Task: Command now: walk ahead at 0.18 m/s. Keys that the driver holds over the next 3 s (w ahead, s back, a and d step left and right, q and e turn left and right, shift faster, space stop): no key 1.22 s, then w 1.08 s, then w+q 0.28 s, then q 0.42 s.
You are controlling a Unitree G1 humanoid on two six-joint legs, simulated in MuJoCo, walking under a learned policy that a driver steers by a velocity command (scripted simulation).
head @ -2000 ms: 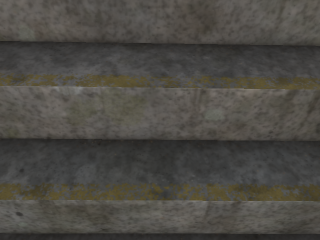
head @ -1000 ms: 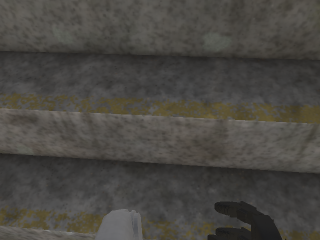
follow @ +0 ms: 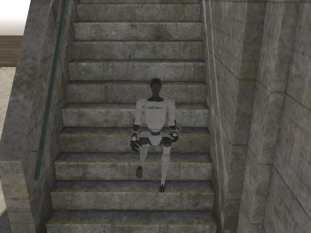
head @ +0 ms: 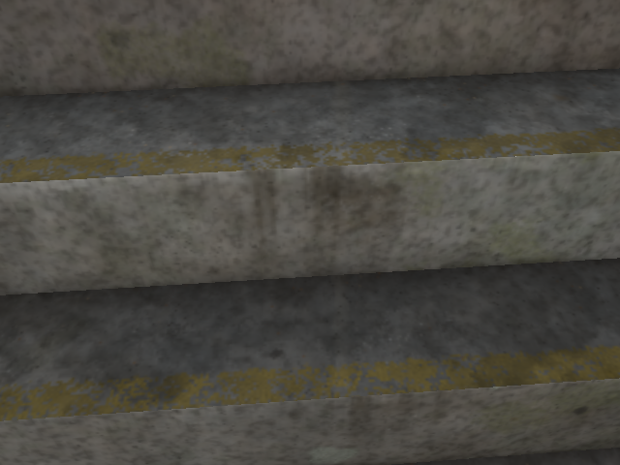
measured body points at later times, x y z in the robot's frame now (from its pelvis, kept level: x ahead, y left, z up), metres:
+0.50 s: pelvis +0.06 +0.07 +0.05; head +0.06 +0.09 +0.50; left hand +0.05 +0.29 -0.11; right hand +0.14 -0.14 -0.08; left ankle +0.07 +0.17 -0.68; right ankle +0.07 -0.08 -0.68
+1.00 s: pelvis +0.04 +0.09 +0.05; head +0.04 +0.10 +0.50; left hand -0.02 +0.29 -0.11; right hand +0.03 -0.11 -0.11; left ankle +0.07 +0.17 -0.68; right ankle +0.07 -0.08 -0.68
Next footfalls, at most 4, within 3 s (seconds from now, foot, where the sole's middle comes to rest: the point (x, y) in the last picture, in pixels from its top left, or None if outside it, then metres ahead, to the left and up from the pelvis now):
0.36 left None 0.11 0.17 -0.72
1.76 left None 0.09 0.16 -0.72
2.08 right None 0.33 -0.03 -0.49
2.80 left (119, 363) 0.53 0.28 -0.26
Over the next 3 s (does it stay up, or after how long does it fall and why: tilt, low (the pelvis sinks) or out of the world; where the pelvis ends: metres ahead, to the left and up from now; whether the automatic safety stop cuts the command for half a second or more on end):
stays up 0.42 0.19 0.41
